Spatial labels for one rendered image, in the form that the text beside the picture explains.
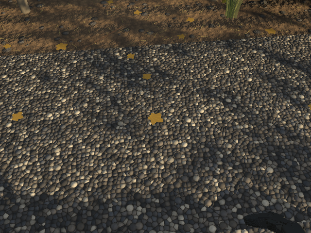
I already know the right robot hand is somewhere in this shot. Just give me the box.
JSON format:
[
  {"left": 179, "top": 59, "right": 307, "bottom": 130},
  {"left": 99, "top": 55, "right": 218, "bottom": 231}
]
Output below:
[{"left": 244, "top": 211, "right": 306, "bottom": 233}]

